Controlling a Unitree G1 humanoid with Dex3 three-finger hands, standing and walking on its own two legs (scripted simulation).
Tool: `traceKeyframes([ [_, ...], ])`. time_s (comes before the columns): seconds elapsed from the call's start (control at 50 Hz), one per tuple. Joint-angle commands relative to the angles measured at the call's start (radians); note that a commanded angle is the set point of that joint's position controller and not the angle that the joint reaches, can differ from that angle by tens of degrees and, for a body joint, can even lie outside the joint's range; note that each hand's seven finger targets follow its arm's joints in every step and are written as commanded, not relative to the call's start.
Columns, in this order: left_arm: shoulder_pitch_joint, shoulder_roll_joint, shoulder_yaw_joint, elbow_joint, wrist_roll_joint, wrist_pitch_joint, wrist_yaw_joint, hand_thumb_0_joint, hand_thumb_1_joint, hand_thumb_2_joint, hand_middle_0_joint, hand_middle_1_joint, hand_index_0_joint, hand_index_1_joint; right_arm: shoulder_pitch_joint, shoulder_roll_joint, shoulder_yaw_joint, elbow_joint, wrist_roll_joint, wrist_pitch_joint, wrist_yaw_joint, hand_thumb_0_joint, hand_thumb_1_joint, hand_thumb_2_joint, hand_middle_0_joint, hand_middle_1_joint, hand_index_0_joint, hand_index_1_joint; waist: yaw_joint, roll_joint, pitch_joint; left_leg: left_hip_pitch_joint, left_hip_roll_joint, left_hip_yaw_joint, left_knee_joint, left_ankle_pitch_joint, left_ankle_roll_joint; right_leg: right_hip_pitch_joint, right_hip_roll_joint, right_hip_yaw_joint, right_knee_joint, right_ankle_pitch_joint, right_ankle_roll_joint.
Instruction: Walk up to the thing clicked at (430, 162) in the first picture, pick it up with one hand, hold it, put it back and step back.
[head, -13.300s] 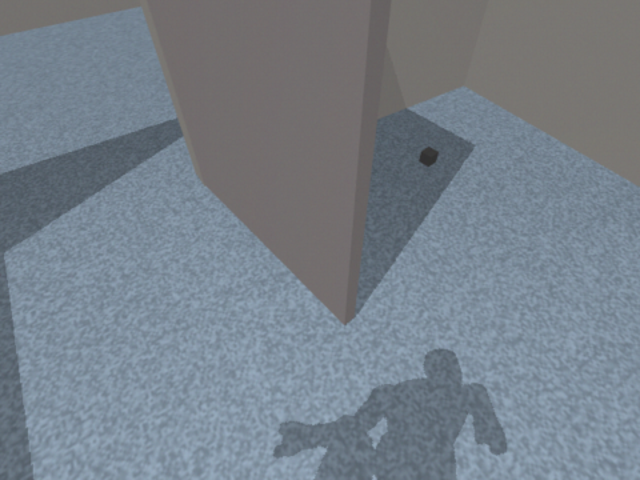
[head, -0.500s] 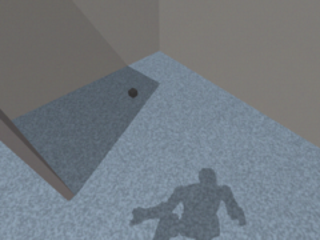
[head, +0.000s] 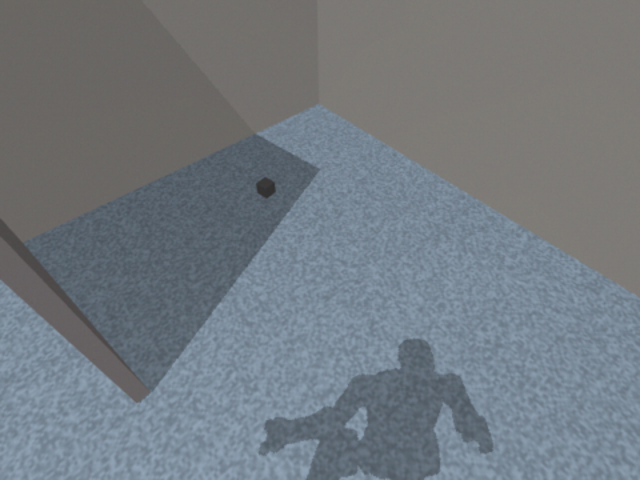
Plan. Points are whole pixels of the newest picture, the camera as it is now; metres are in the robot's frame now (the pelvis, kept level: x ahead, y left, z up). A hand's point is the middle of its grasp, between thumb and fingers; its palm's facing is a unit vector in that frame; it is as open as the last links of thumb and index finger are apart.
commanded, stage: stand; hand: left
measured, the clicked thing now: (266, 187) +1.44 +0.27 -0.75
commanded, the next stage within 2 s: walk up in 0.28 s
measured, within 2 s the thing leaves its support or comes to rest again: neither
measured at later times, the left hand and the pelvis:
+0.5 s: hand out of the picture +0.05 +0.30 -0.15, palm faces +0.08 -0.93 -0.36, open 7.4 cm; pelvis +0.03 +0.02 -0.01, yaw +3 degrees
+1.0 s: hand (110, 391) +0.28 +0.35 -0.15, palm faces -0.04 -0.94 -0.35, open 7.4 cm; pelvis +0.22 +0.07 -0.01, yaw +1 degrees
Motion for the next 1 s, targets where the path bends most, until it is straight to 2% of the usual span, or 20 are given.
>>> traceKeyframes([
  [0.0,-0.029,0.218,0.044,-0.049,0.003,-0.021,0.014,0.000,0.900,0.900,-0.200,-0.300,-0.200,-0.300,-0.033,-0.211,-0.042,-0.060,0.003,-0.019,-0.012,0.000,-0.900,-0.900,0.200,0.300,0.200,0.300,0.004,-0.002,-0.051,-0.020,0.109,-0.074,-0.032,0.184,0.036,0.016,-0.131,0.110,-0.039,0.154,-0.013],
  [0.24,-0.028,0.218,0.043,-0.049,0.003,-0.021,0.013,0.000,0.900,0.900,-0.200,-0.300,-0.200,-0.300,-0.017,-0.212,-0.039,-0.060,0.002,-0.018,-0.012,0.000,-0.900,-0.900,0.200,0.300,0.200,0.300,0.001,0.000,-0.056,-0.028,0.110,-0.074,-0.030,0.166,0.038,0.020,-0.132,0.114,-0.036,0.141,-0.015],
  [0.26,0.019,0.323,0.117,-0.111,0.022,-0.037,-0.020,0.000,0.900,0.900,-0.200,-0.300,-0.200,-0.300,0.048,-0.295,-0.113,-0.104,-0.013,-0.039,0.013,0.000,-0.900,-0.900,0.200,0.300,0.200,0.300,0.011,-0.031,-0.152,-0.063,0.071,-0.090,0.061,-0.340,0.121,0.071,-0.086,0.090,0.070,-0.356,-0.055],
  [0.28,0.028,0.313,0.120,-0.105,0.030,-0.039,-0.030,0.000,0.900,0.900,-0.200,-0.300,-0.200,-0.300,0.006,-0.303,-0.120,-0.115,-0.023,-0.040,0.025,0.000,-0.900,-0.900,0.200,0.300,0.200,0.300,0.033,0.000,-0.059,-0.208,0.080,-0.111,0.085,-0.461,0.135,0.017,-0.122,0.138,0.089,-0.481,-0.077],
  [0.32,0.096,0.332,0.140,-0.105,0.033,-0.044,-0.037,0.000,0.900,0.900,-0.200,-0.300,-0.200,-0.300,-0.094,-0.259,-0.112,-0.170,-0.026,-0.037,0.039,0.000,-0.900,-0.900,0.200,0.300,0.200,0.300,0.090,-0.094,0.052,-0.482,0.015,0.009,0.258,-0.374,0.089,0.092,-0.231,0.291,-0.059,-0.632,-0.143],
  [0.34,0.127,0.364,0.152,-0.114,0.035,-0.051,-0.034,0.000,0.900,0.900,-0.200,-0.300,-0.200,-0.300,-0.130,-0.237,-0.113,-0.197,-0.031,-0.039,0.041,0.000,-0.900,-0.900,0.200,0.300,0.200,0.300,0.123,-0.179,0.089,-0.601,0.006,0.059,0.491,-0.286,0.064,0.121,-0.384,0.442,-0.191,-0.627,-0.222],
  [0.36,0.122,0.363,0.153,-0.132,0.037,-0.061,-0.033,0.000,0.900,0.900,-0.200,-0.300,-0.200,-0.300,-0.128,-0.240,-0.117,-0.201,-0.033,-0.044,0.039,0.000,-0.900,-0.900,0.200,0.300,0.200,0.300,0.124,-0.111,0.112,-0.649,0.048,-0.006,0.548,-0.267,0.048,0.125,-0.439,0.486,-0.206,-0.523,-0.261],
  [0.38,0.105,0.361,0.153,-0.143,0.036,-0.064,-0.035,0.000,0.900,0.900,-0.200,-0.300,-0.200,-0.300,-0.109,-0.250,-0.123,-0.202,-0.027,-0.050,0.043,0.000,-0.900,-0.900,0.200,0.300,0.200,0.300,0.107,-0.091,0.113,-0.653,0.069,-0.028,0.544,-0.261,0.048,0.142,-0.432,0.472,-0.195,-0.455,-0.273],
  [0.5,0.013,0.354,0.146,-0.219,0.039,-0.068,-0.050,0.000,0.900,0.900,-0.200,-0.300,-0.200,-0.300,-0.001,-0.246,-0.144,-0.202,-0.020,-0.061,0.082,0.000,-0.900,-0.900,0.200,0.300,0.200,0.300,0.035,-0.175,0.053,-0.377,0.089,0.024,0.345,-0.168,0.032,0.003,-0.270,0.170,-0.126,-0.317,-0.188],
  [0.56,-0.030,0.330,0.134,-0.241,0.023,-0.058,-0.060,0.000,0.900,0.900,-0.200,-0.300,-0.200,-0.300,0.168,-0.243,-0.167,-0.158,-0.024,-0.065,0.075,0.000,-0.900,-0.900,0.200,0.300,0.200,0.300,-0.066,-0.095,0.016,-0.033,0.032,0.126,0.201,0.066,0.018,-0.217,-0.184,0.019,0.078,-0.212,-0.134],
  [0.58,0.013,0.288,0.119,-0.242,0.023,-0.053,-0.064,0.000,0.900,0.900,-0.200,-0.300,-0.200,-0.300,0.264,-0.282,-0.186,-0.129,-0.029,-0.068,0.063,0.000,-0.900,-0.900,0.200,0.300,0.200,0.300,-0.109,0.029,-0.052,0.175,0.007,0.124,0.217,0.031,0.032,-0.331,-0.137,-0.026,0.288,-0.137,-0.112],
  [0.6,0.078,0.222,0.099,-0.240,0.023,-0.048,-0.062,0.000,0.900,0.900,-0.200,-0.300,-0.200,-0.300,0.369,-0.352,-0.211,-0.109,-0.035,-0.070,0.049,0.000,-0.900,-0.900,0.200,0.300,0.200,0.300,-0.152,0.250,-0.100,0.331,0.078,-0.015,0.163,-0.196,0.079,-0.506,-0.054,-0.086,0.586,-0.248,-0.084],
  [0.62,0.093,0.172,0.083,-0.257,0.025,-0.046,-0.057,0.000,0.900,0.900,-0.200,-0.300,-0.200,-0.300,0.421,-0.429,-0.221,-0.124,-0.048,-0.073,0.035,0.000,-0.900,-0.900,0.200,0.300,0.200,0.300,-0.166,0.374,-0.086,0.283,0.287,-0.448,-0.009,-0.567,0.143,-0.667,0.065,0.037,0.833,-0.445,-0.061],
  [0.64,0.083,0.268,0.105,-0.257,0.017,-0.035,-0.051,0.000,0.900,0.900,-0.200,-0.300,-0.200,-0.300,0.284,-0.453,-0.216,-0.182,-0.029,-0.076,0.039,0.000,-0.900,-0.900,0.200,0.300,0.200,0.300,-0.116,0.197,-0.055,0.094,0.398,-0.679,-0.167,-0.792,0.232,-0.608,0.031,0.157,0.887,-0.389,-0.060],
  [0.66,0.111,0.304,0.105,-0.250,0.015,-0.034,-0.049,0.000,0.900,0.900,-0.200,-0.300,-0.200,-0.300,0.193,-0.454,-0.211,-0.214,-0.004,-0.073,0.043,0.000,-0.900,-0.900,0.200,0.300,0.200,0.300,-0.063,0.170,0.014,-0.005,0.427,-0.656,-0.202,-0.761,0.267,-0.572,-0.031,0.180,0.907,-0.324,-0.064],
  [0.7,0.164,0.324,0.110,-0.199,-0.002,-0.036,-0.052,0.000,0.900,0.900,-0.200,-0.300,-0.200,-0.300,0.093,-0.381,-0.179,-0.249,-0.007,-0.084,0.041,0.000,-0.900,-0.900,0.200,0.300,0.200,0.300,0.002,0.106,0.070,-0.099,0.325,-0.383,-0.135,-0.552,0.214,-0.520,-0.076,0.211,0.848,-0.192,-0.040],
  [0.74,0.216,0.317,0.114,-0.169,-0.005,-0.032,-0.063,0.000,0.900,0.900,-0.200,-0.300,-0.200,-0.300,0.098,-0.336,-0.165,-0.261,-0.002,-0.098,0.042,0.000,-0.900,-0.900,0.200,0.300,0.200,0.300,0.017,0.132,0.072,-0.148,0.253,-0.207,-0.134,-0.426,0.177,-0.458,-0.091,0.175,0.750,-0.115,-0.020],
  [0.88,0.066,0.278,0.114,-0.248,0.017,-0.034,-0.094,0.000,0.900,0.900,-0.200,-0.300,-0.200,-0.300,0.158,-0.339,-0.171,-0.283,-0.001,-0.113,0.043,0.000,-0.900,-0.900,0.200,0.300,0.200,0.300,-0.022,0.111,0.112,-0.093,0.265,-0.081,-0.169,-0.302,0.233,-0.478,-0.126,0.100,0.473,-0.009,0.023],
  [0.94,-0.012,0.251,0.106,-0.279,0.017,-0.042,-0.101,0.000,0.900,0.900,-0.200,-0.300,-0.200,-0.300,0.196,-0.336,-0.170,-0.281,0.003,-0.110,0.042,0.000,-0.900,-0.900,0.200,0.300,0.200,0.300,-0.047,0.096,0.104,-0.039,0.243,-0.018,-0.121,-0.172,0.219,-0.458,-0.118,0.066,0.350,0.060,0.002],
  [0.98,-0.006,0.238,0.105,-0.282,0.016,-0.051,-0.098,0.000,0.900,0.900,-0.200,-0.300,-0.200,-0.300,0.184,-0.333,-0.166,-0.290,0.000,-0.105,0.040,0.000,-0.900,-0.900,0.200,0.300,0.200,0.300,-0.032,0.103,0.062,-0.002,0.235,0.016,-0.046,0.036,0.207,-0.385,-0.096,0.028,0.288,0.064,-0.010],
])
